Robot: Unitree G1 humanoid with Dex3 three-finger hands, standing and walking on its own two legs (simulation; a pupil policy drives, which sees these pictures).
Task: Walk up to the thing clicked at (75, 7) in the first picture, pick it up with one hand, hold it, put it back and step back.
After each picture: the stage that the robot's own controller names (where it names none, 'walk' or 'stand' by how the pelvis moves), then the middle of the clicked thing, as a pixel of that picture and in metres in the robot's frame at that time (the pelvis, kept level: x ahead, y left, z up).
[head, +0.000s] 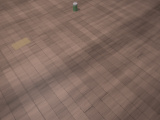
stand; (75, 7) +2.16 +0.10 -0.72
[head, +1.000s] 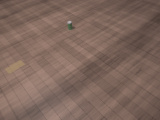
walk; (70, 25) +2.01 +0.29 -0.70
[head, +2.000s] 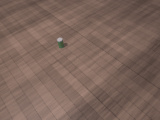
walk; (60, 43) +1.38 +0.39 -0.72
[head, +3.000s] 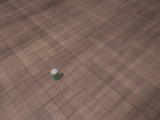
walk; (55, 74) +0.90 +0.35 -0.72
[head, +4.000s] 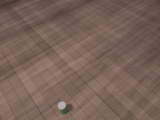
walk; (63, 108) +0.55 +0.24 -0.71
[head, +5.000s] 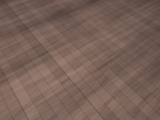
stand; out of the picture +0.37 +0.19 -0.70
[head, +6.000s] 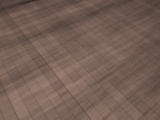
stand; out of the picture +0.32 +0.18 -0.72
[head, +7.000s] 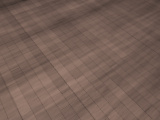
stand; out of the picture +0.33 +0.18 -0.72
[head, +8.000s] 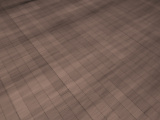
stand; out of the picture +0.32 +0.19 -0.73
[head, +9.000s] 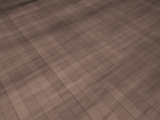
stand; out of the picture +0.32 +0.19 -0.73
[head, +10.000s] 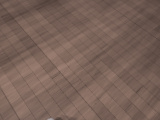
go down; out of the picture +0.33 +0.21 -0.70
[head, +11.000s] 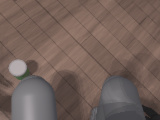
go down; (20, 70) +0.38 +0.25 -0.29
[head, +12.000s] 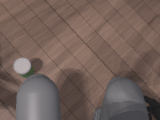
close in; (24, 68) +0.38 +0.25 -0.29
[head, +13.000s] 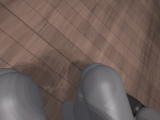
close in; out of the picture +0.36 +0.28 -0.21
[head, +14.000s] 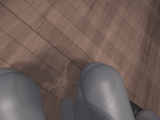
close; out of the picture +0.36 +0.29 -0.21
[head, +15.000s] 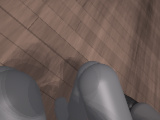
lift; out of the picture +0.34 +0.29 -0.22
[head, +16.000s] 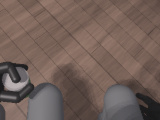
lift; (19, 84) +0.30 +0.23 -0.06
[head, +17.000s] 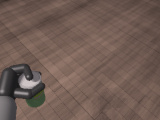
hold; (33, 89) +0.32 +0.18 +0.03
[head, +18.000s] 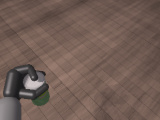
hold; (37, 89) +0.33 +0.17 +0.01
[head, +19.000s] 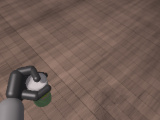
crouch; (39, 90) +0.33 +0.16 -0.01
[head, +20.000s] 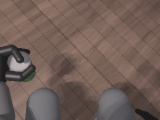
crouch; (23, 67) +0.38 +0.21 -0.10
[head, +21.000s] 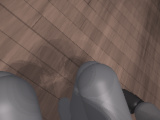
lower; out of the picture +0.37 +0.30 -0.22
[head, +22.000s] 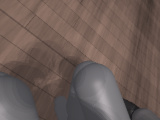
lower; out of the picture +0.37 +0.30 -0.22
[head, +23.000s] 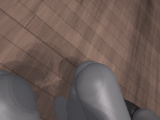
lower; out of the picture +0.37 +0.30 -0.22
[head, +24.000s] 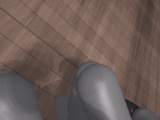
lower; out of the picture +0.36 +0.30 -0.22
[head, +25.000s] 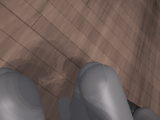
loosen; out of the picture +0.35 +0.28 -0.22
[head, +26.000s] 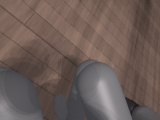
withdraw; out of the picture +0.35 +0.28 -0.22
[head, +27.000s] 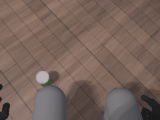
walk; (44, 79) +0.39 +0.22 -0.40
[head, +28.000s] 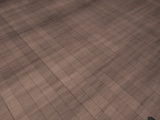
stand; out of the picture +0.32 +0.18 -0.66
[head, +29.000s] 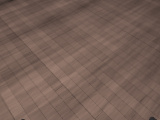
stand; out of the picture +0.33 +0.20 -0.66
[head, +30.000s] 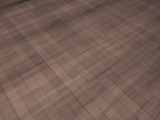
stand; out of the picture +0.34 +0.18 -0.70
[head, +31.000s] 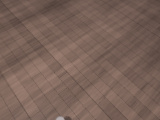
walk; out of the picture +0.36 +0.17 -0.71
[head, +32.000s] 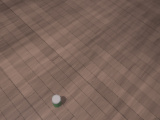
walk; (56, 101) +0.48 +0.16 -0.71
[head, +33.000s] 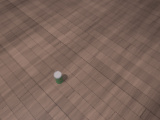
walk; (58, 77) +0.71 +0.26 -0.69
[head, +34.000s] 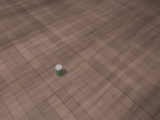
stand; (59, 70) +0.93 +0.23 -0.71
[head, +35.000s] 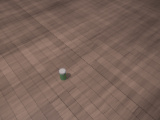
stand; (62, 74) +0.93 +0.22 -0.72
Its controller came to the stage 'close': yes
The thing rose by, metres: 0.71
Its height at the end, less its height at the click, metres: +0.00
